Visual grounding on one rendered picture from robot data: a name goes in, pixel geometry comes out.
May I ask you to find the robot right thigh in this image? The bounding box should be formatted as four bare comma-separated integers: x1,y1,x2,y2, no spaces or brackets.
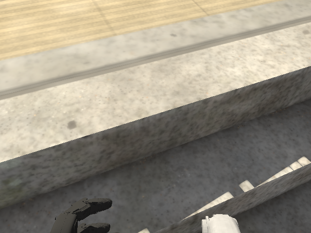
201,214,241,233

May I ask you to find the robot left hand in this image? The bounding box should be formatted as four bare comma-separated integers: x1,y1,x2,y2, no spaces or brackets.
50,197,120,233

